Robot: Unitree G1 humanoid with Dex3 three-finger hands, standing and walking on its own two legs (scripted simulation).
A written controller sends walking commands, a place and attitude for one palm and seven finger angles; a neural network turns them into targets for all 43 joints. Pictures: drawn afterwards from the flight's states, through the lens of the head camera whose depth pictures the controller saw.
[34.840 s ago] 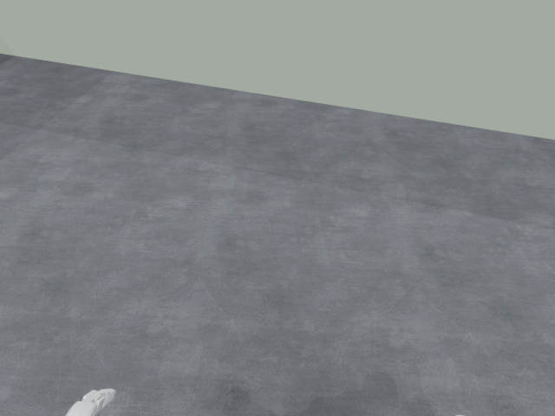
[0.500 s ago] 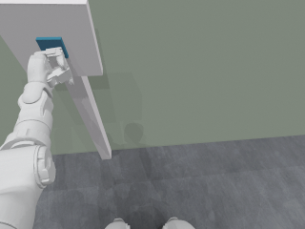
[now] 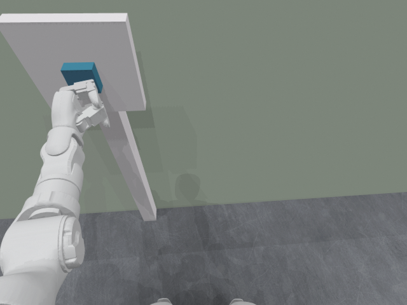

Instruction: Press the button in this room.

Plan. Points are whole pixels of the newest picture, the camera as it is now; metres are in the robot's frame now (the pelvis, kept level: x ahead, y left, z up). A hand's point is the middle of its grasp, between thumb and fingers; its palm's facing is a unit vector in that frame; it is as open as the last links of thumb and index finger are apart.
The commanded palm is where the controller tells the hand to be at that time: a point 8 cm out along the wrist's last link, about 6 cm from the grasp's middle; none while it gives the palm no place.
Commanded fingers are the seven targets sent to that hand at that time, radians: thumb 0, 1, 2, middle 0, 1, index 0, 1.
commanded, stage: pull the fist back off the button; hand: left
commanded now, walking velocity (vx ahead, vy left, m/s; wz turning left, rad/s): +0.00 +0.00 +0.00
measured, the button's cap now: (83, 77) +0.52 +0.23 +0.15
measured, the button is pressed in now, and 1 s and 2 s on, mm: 0 0 0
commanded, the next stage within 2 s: draw the hand back to the body in 0.62 s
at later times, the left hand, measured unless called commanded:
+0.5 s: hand (87, 143) +0.39 +0.20 +0.12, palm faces +0.09 -1.00 +0.00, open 3.1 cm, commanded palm +0.36 +0.24 +0.12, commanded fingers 0.00 0.90 0.90 -1.30 -1.50 -1.30 -1.50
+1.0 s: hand (81, 149) +0.35 +0.20 +0.14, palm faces +0.07 -1.00 -0.01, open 3.1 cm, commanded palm +0.31 +0.25 +0.15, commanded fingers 0.00 0.90 0.90 -1.30 -1.50 -1.30 -1.50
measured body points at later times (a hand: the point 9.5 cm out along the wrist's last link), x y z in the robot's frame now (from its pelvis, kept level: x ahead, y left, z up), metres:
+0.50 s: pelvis +0.04 +0.00 +0.01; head +0.06 -0.01 +0.46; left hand +0.38 +0.25 +0.12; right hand +0.18 -0.25 -0.08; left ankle +0.03 +0.09 -0.71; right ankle +0.02 -0.10 -0.71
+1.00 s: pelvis +0.03 +0.00 +0.02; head +0.02 -0.01 +0.47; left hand +0.34 +0.25 +0.14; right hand +0.16 -0.24 -0.08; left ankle +0.03 +0.09 -0.71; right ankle +0.02 -0.10 -0.71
